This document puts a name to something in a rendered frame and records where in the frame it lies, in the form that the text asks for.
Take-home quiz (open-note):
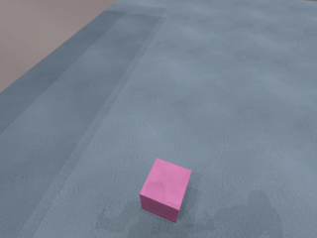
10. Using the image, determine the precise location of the carton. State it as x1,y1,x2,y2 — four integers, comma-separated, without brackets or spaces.
140,158,192,223

